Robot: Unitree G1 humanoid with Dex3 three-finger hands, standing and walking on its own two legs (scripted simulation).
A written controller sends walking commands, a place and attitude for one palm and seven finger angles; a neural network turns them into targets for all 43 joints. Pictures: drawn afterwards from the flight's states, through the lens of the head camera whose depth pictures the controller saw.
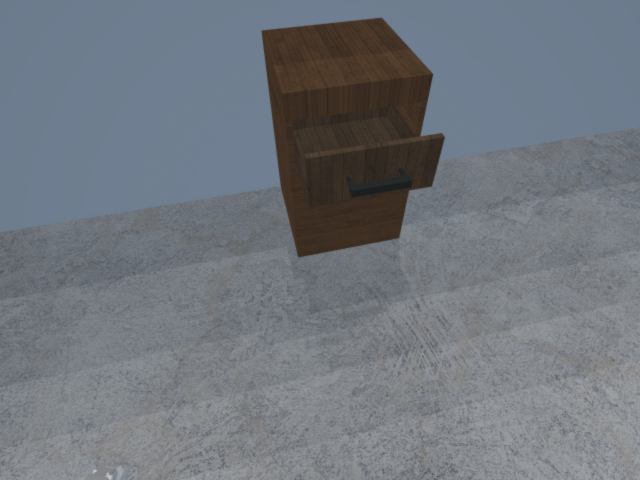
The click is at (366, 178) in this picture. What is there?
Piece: drawer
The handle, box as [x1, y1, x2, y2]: [346, 168, 411, 196]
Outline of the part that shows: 411,179 408,175 405,174 402,168 399,168 399,172 401,175 400,177 358,184 353,184 350,178 346,177 350,187 349,191 351,196 409,187 411,184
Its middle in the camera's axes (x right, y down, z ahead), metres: +0.16 -0.16 +1.08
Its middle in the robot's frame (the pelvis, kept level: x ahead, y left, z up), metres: +0.90 -0.11 -0.23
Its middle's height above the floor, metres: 0.54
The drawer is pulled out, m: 0.18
